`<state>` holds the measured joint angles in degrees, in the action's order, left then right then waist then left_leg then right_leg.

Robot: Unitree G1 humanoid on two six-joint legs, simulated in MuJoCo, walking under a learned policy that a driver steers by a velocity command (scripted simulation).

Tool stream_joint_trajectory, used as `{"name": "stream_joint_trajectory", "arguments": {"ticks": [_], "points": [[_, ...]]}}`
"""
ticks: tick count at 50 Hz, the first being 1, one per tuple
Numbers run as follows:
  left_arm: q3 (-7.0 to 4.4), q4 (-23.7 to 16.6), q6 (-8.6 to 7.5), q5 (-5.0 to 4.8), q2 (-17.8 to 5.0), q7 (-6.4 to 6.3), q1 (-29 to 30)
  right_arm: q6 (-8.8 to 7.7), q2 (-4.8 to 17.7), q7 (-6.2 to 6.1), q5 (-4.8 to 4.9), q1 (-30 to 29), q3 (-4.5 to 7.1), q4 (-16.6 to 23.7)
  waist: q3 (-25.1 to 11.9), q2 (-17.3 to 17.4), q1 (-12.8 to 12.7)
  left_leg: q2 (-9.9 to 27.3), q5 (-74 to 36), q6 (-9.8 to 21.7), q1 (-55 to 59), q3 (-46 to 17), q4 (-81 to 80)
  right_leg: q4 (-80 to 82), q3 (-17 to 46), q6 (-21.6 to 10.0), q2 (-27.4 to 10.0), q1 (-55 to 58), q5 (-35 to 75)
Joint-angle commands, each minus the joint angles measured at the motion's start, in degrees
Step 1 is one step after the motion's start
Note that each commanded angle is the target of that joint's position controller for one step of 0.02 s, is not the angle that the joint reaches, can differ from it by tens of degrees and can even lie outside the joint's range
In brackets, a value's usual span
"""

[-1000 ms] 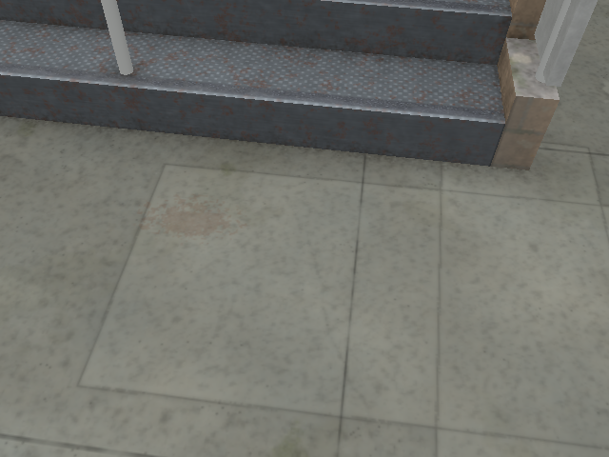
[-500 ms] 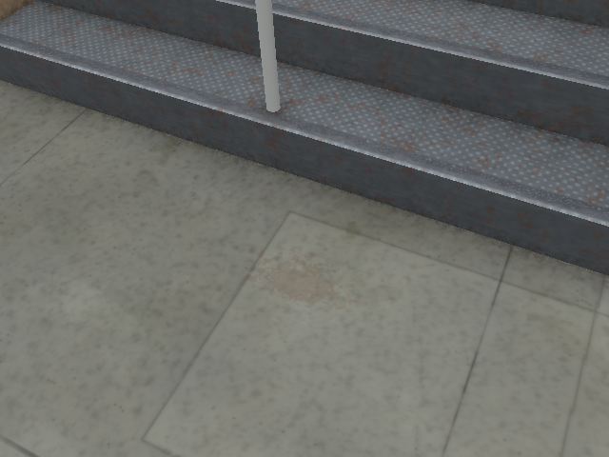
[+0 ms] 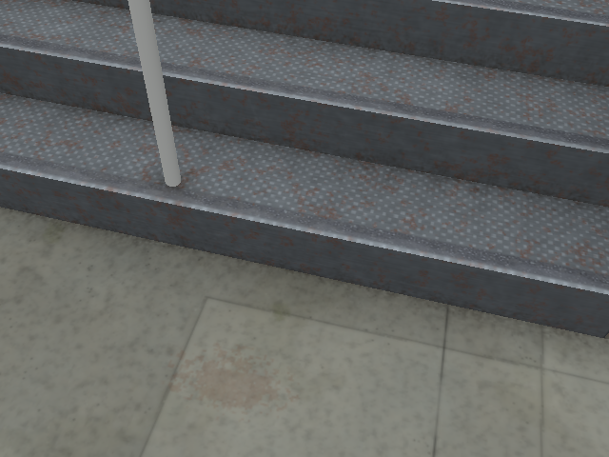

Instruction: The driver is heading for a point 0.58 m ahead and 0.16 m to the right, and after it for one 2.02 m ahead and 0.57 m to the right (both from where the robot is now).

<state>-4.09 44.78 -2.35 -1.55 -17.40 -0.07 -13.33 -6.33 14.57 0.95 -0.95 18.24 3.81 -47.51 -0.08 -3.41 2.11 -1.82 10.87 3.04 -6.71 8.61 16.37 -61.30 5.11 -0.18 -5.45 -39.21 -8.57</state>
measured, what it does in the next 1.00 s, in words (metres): walks ahead, turning right: right foot, then left foot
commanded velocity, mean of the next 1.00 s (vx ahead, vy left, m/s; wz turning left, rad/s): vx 0.50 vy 0.00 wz -0.47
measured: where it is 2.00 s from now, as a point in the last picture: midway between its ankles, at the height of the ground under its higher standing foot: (423, 251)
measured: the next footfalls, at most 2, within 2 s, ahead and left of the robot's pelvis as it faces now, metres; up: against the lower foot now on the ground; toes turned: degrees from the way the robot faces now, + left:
right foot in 0.30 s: +0.30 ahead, -0.16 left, +0.00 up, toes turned -13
left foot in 0.80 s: +0.61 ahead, -0.06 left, +0.00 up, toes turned -27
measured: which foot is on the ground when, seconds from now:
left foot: down 0.00-0.28, up 0.30-0.78, down 0.80-1.00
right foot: up 0.00-0.28, down 0.30-0.80, up 0.82-1.00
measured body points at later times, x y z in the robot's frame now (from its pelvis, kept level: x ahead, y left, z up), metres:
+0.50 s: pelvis +0.25 -0.09 -0.01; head +0.29 -0.11 +0.44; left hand +0.40 +0.17 -0.12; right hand +0.32 -0.37 -0.12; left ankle +0.30 +0.07 -0.67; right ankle +0.26 -0.15 -0.75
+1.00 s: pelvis +0.53 -0.12 +0.00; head +0.56 -0.11 +0.45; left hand +0.75 +0.07 -0.13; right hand +0.45 -0.39 -0.11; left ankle +0.57 -0.04 -0.75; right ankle +0.44 -0.22 -0.68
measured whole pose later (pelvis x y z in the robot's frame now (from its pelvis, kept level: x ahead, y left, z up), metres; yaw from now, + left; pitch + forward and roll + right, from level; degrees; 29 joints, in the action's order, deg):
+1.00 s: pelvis +0.53 -0.12 +0.00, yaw -29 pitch +1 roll +0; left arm -2.5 47.4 -2.2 2.5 -17.4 1.4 -13.4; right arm -5.3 15.3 0.6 -1.3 17.6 2.0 -47.3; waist 1.6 -2.7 0.8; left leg -1.6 9.7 2.9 -9.9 2.5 18.9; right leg -56.8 3.7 -3.4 1.5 -25.3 -16.8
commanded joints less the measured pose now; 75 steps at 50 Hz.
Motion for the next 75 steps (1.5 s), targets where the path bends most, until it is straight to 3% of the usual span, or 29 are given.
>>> {"name": "stream_joint_trajectory", "arguments": {"ticks": [1, 9, 12, 14, 15, 16, 17, 18, 20, 23, 33, 38, 39, 40, 41, 42, 43, 45, 48, 57, 60, 62, 63, 64, 65, 66, 68, 70, 75], "points": [[-0.22, -3.4, -0.18, 0.16, -0.9, 0.53, -0.7, -0.97, 7.2, -0.84, -0.03, -4.1, 1.55, 3.1, 2.1, 6.5, -2.1, 16.2, -16.0, 7.7, 0.6, -6.4, -8.9, 6.2, 2.2, 0.1, -1.5, -3.0, 8.4], [0.79, -10.7, -0.45, 0.22, 0.4, 3.53, 13.4, 1.57, 10.6, -1.61, 1.45, 1.5, 2.42, -0.3, 6.4, 5.5, 2.9, 19.1, -19.5, 5.7, 11.5, 0.4, -5.4, 22.2, -6.2, -2.9, -0.4, -4.8, 7.0], [-0.26, -12.1, -0.09, 0.23, -1.7, 4.03, 11.1, 2.62, 12.9, -2.03, 1.98, 0.1, 2.97, -0.1, 2.7, 8.5, -0.1, 19.0, -43.1, 3.8, 13.4, 3.2, 3.6, 23.6, -11.1, -5.9, 4.1, 4.1, -1.5], [-2.89, -9.4, 0.2, 0.11, -6.1, 3.4, -2.3, 3.37, 13.9, -2.5, 2.46, -1.7, 3.12, 0.5, -5.0, 8.6, -8.1, 16.5, -52.8, 1.7, 9.0, 5.3, 22.4, 28.1, -13.0, -9.3, 9.3, 23.1, -0.8], [-4.99, -7.1, 0.73, 0.26, -10.7, 2.17, -11.6, 2.92, 12.3, -2.68, 1.77, -1.4, 2.43, 1.5, -10.0, 3.8, -12.2, 14.1, -37.4, -0.9, -4.7, 5.1, 39.0, 30.2, -4.1, -12.3, 5.4, 41.1, 1.1], [-5.71, -7.4, 0.31, 0.1, -17.5, 1.57, -9.8, 1.2, 2.6, -1.59, -0.47, 4.2, -0.58, 4.8, -13.9, -12.1, -4.5, 2.5, 20.0, -4.4, -32.0, 0.3, 59.8, 34.1, 28.0, -22.6, -10.3, 60.5, -3.4], [-4.41, -8.8, -0.54, 0.61, -13.1, 1.73, -12.6, -1.44, 6.8, -0.64, 1.69, -1.5, -0.2, 5.8, -22.5, -6.2, -8.9, 0.6, 23.1, -3.7, -38.4, -13.5, 66.4, 43.6, 43.5, -25.8, -14.8, 63.8, -10.2], [-4.41, -6.1, 0.5, 5.28, -12.4, 0.89, -11.5, 0.12, 7.2, -0.25, -0.57, -6.2, -0.02, 6.9, -12.5, 1.8, -8.8, 4.9, 14.5, -2.8, -39.2, -11.4, 64.1, 43.1, 30.2, -20.8, -13.0, 55.1, 2.7], [-2.74, -5.5, 0.5, 3.48, -7.6, 0.52, -5.7, 0.88, 6.1, -0.41, -1.86, -5.0, -0.58, 6.4, -2.5, 4.3, -3.2, 8.6, 8.4, -3.2, -31.9, -11.0, 52.6, 43.7, 17.9, -15.9, -7.3, 38.5, 16.2], [-1.97, -5.6, -0.36, 2.01, -6.8, 0.85, -3.3, 4.02, 6.7, -0.01, -2.65, -1.2, -0.66, 6.1, -3.8, 1.3, 0.0, 8.2, 8.9, -5.1, -23.0, -10.0, 47.5, 46.1, 11.9, -15.7, -3.3, 29.4, 19.9], [-2.78, -1.4, -1.01, 2.29, -9.0, 0.74, -10.8, 3.37, 5.8, 1.27, -1.68, -19.6, -1.8, 11.9, 2.3, -0.1, -6.8, 5.5, -8.0, -6.1, -27.9, -10.8, 19.9, 48.4, 15.3, -13.4, -1.9, 34.2, 2.6], [-2.25, -0.3, -1.53, 2.53, -8.8, 0.56, -8.1, 1.79, 7.6, 0.39, -1.42, -11.1, -1.05, 9.2, 0.7, -1.6, -2.2, 2.5, -4.1, -2.7, -9.1, -8.6, 11.8, 40.4, 15.2, -8.7, -1.8, 31.4, 14.9], [-1.75, 0.4, -1.77, 2.64, -7.7, 0.64, -8.6, 1.09, 9.0, -0.35, -1.78, -5.6, -0.46, 7.4, -1.9, 0.8, 0.4, 2.7, -2.2, -1.5, -2.2, -9.1, 8.9, 31.9, 13.0, -7.6, 1.3, 30.9, 18.7], [-0.65, -0.5, -2.16, 2.43, -4.7, 0.85, -8.1, 0.44, 12.5, -1.26, -2.7, 2.1, 0.33, 6.7, -8.2, 6.7, 3.9, 12.1, 6.0, 1.2, 6.9, -18.8, 5.8, 17.7, 8.7, -6.1, 4.9, 27.0, 12.7], [0.19, -2.0, -2.0, 0.53, -1.1, 0.53, -13.8, 0.96, 19.4, -1.33, -2.81, 5.8, 2.25, 5.8, -11.8, 21.9, 1.5, 24.2, 15.9, 7.3, 18.4, -43.5, -1.8, 3.6, 1.1, -3.9, 14.1, 10.6, -13.8], [0.06, -0.7, -1.38, 2.52, -4.9, -0.02, -13.0, 1.78, 16.4, -0.9, -1.36, 3.1, 2.11, 5.4, -7.8, 16.8, -0.4, 25.6, 21.2, 8.2, 13.6, -50.7, -5.4, -1.6, 2.3, -4.6, 10.7, 5.2, -19.3], [-0.15, 0.3, -1.01, 2.82, -5.8, 0.3, -9.9, 1.91, 11.5, -0.53, -0.73, -0.1, 1.04, 6.1, -2.7, 9.7, -1.0, 22.7, 21.1, 7.4, 8.5, -42.9, -5.2, -2.3, 3.2, -5.1, 8.1, 5.7, -14.9], [0.11, 0.5, -0.77, 3.33, -5.0, 1.11, -5.6, 1.65, 7.5, -0.66, -0.57, -2.2, -0.19, 5.3, 1.0, 8.4, -1.5, 17.4, 5.0, 5.5, 3.3, -29.2, -5.7, 1.4, 1.8, -4.5, 5.4, 7.6, -10.8], [0.9, 1.1, -0.09, 4.24, -3.0, 1.55, -4.5, 0.16, 6.9, -0.4, -0.39, 0.3, -0.53, 2.8, -0.9, 9.2, -2.3, 14.6, -15.9, 5.2, 3.4, -20.9, -4.6, 2.8, 0.2, -3.3, 5.5, 9.7, -8.1], [3.49, -2.3, -1.03, 4.45, 0.5, 2.52, 11.3, 0.32, 8.2, -0.3, 0.21, 3.7, -0.26, -1.9, 0.9, 10.6, 0.1, 10.9, -30.5, 4.9, 0.9, -10.4, -3.3, 26.4, -9.0, -0.9, 5.5, 14.4, 2.4], [3.19, -1.6, -1.88, 4.12, -0.4, 2.1, 9.9, 0.47, 8.3, -0.08, 0.27, 3.7, -0.31, -3.0, -0.1, 9.9, -1.2, 13.6, -34.6, 5.6, 2.8, -12.3, 0.8, 30.4, -8.9, -3.5, 5.9, 19.1, 1.5], [2.3, 2.5, -2.7, 4.74, -1.8, 0.62, -0.3, 0.91, 6.1, -0.44, 0.86, 3.5, -1.24, -3.8, -4.5, 6.2, -5.6, 11.1, -37.0, 4.4, 1.4, -10.1, 13.5, 36.5, -8.9, -6.0, 7.1, 31.4, 1.2], [1.14, 4.0, -3.26, 6.03, -5.4, -0.25, -7.9, 0.67, 5.3, -0.85, 1.14, 2.6, -1.79, -2.5, -8.3, 1.3, -9.0, 8.4, -24.4, 3.3, -5.8, -8.2, 25.9, 40.0, 1.6, -8.4, -2.1, 40.8, -1.8], [-0.71, 4.6, -2.82, 5.91, -12.6, -0.57, -12.2, 0.52, -0.8, -0.8, 2.09, 7.6, -3.47, -0.7, -11.9, -13.0, -7.1, -0.5, 10.1, 0.5, -23.5, -3.6, 45.4, 43.2, 24.3, -17.0, -17.9, 53.0, 4.4], [-1.03, 6.3, -1.63, 3.25, -10.5, -0.54, -13.4, 1.83, 6.3, -1.54, 0.3, 8.0, -1.5, -3.8, -12.1, -6.0, -7.8, -0.9, 19.5, 1.5, -28.7, -9.2, 56.3, 46.3, 28.3, -18.5, -18.1, 50.4, -3.0], [0.2, 4.8, -1.4, 2.88, -6.2, -0.7, -7.5, 2.22, 6.4, -1.07, -0.36, 5.2, -1.12, -2.9, -5.4, -3.3, -5.8, 1.9, 15.0, 2.5, -31.9, -12.3, 58.4, 47.3, 20.6, -16.7, -14.8, 45.3, -11.0], [1.67, 3.6, -2.23, 2.68, -1.1, -0.87, -0.7, 2.6, 5.0, -0.38, -0.18, 0.9, -1.12, -2.7, 1.9, -0.1, -3.1, 5.2, 6.7, 2.2, -29.5, -12.8, 52.6, 53.2, 10.6, -11.6, -10.2, 34.5, -7.2], [2.22, 5.5, -3.2, 2.97, -0.3, -1.4, -2.1, 3.63, 2.2, -0.24, -0.71, 3.2, -1.37, -4.5, 1.9, 0.3, -1.6, 4.5, 3.9, 0.5, -26.7, -11.7, 57.5, 52.8, 3.5, -10.2, -7.9, 31.5, 6.8], [1.68, 10.2, -4.43, 3.4, 0.0, -1.91, -12.6, 5.69, -1.3, -0.96, -1.04, -1.3, -0.76, -3.8, 0.4, -4.1, -3.3, 3.5, 7.7, -1.0, -39.9, -8.1, 80.0, 50.8, -1.2, -14.1, -10.6, 35.3, 7.3]]}}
